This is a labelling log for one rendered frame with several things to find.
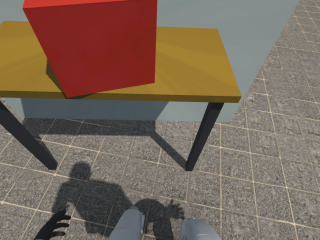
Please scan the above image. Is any carton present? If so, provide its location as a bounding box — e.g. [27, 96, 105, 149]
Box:
[22, 0, 158, 98]

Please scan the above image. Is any right robot thigh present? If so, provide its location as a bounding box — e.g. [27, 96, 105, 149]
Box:
[179, 218, 221, 240]

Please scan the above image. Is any robot left hand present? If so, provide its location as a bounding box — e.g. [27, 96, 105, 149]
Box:
[34, 210, 72, 240]

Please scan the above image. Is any left robot thigh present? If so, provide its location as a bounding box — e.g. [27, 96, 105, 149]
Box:
[108, 209, 145, 240]

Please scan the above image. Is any robot thigh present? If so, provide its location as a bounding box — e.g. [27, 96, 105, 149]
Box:
[108, 209, 145, 240]
[179, 218, 221, 240]

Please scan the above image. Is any table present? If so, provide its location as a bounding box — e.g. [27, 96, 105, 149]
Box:
[0, 20, 242, 172]

